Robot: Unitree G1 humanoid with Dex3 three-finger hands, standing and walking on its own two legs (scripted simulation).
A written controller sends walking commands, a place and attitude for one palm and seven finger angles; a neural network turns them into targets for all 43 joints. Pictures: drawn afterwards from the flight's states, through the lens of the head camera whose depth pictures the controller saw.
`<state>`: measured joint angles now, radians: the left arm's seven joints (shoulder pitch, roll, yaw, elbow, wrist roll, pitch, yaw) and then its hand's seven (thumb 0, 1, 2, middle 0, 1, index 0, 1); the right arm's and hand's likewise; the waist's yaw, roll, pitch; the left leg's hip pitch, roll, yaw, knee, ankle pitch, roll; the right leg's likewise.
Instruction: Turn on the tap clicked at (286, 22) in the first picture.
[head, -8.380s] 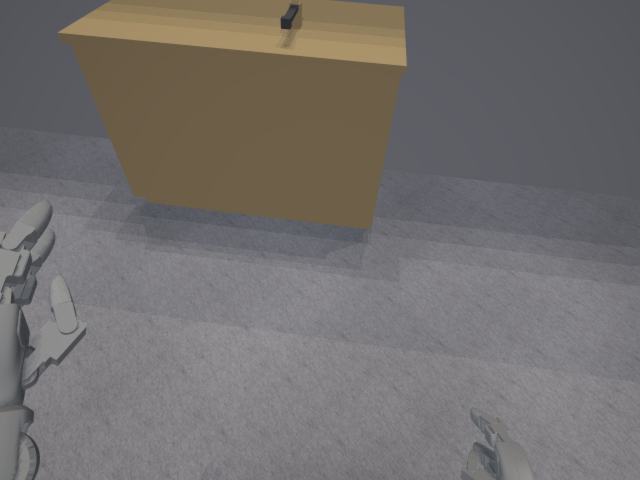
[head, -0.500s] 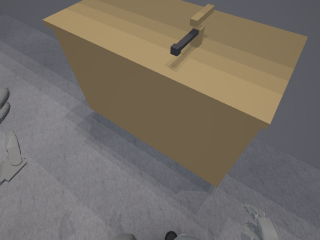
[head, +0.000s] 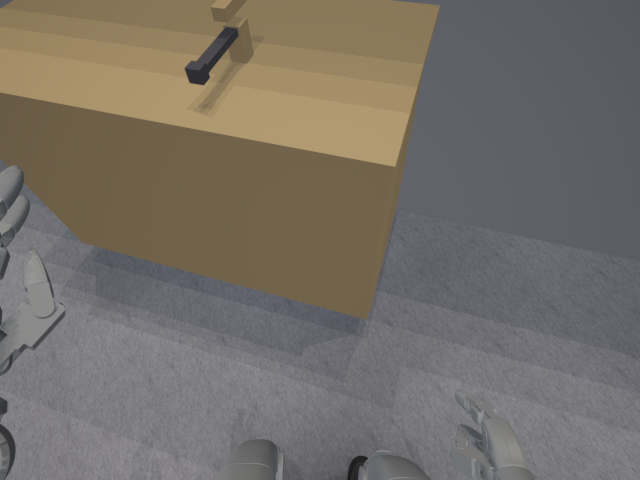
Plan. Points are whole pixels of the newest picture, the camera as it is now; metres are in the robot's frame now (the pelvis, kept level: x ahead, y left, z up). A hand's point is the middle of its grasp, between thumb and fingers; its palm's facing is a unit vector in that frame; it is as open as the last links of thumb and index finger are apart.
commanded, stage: turn to face it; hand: left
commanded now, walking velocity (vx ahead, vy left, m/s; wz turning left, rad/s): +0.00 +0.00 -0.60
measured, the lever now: (197, 73) +0.71 +0.26 +0.09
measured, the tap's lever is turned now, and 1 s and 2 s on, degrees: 0 0 0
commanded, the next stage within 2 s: take the last steps up to it in 0.98 s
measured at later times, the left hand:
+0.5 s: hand (174, 317) +0.22 +0.13 +0.18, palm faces +0.17 -0.86 -0.49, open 7.4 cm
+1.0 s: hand (237, 349) +0.20 +0.07 +0.18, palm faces -0.03 -0.91 -0.42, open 7.4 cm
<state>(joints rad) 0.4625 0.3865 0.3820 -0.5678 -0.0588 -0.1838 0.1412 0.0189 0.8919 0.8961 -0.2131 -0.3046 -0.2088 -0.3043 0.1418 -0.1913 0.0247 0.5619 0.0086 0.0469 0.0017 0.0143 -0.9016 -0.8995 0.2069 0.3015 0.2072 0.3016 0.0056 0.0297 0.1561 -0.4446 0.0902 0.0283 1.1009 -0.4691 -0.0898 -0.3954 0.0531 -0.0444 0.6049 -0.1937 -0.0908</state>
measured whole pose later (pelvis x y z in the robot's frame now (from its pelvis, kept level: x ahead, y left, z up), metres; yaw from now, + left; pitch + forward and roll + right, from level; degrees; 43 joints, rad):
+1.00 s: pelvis -0.10 -0.04 +0.01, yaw -29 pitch +0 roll +0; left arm 0.48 0.38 0.38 -0.53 -0.02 -0.19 0.15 0.02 0.89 0.90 -0.21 -0.30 -0.21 -0.30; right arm 0.21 -0.23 -0.03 0.56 0.01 0.00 -0.05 0.01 -0.91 -0.90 0.20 0.30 0.20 0.30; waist 0.02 -0.03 0.03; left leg -0.22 0.05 0.09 0.53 -0.30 -0.01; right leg -0.46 0.07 0.00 0.80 -0.35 0.01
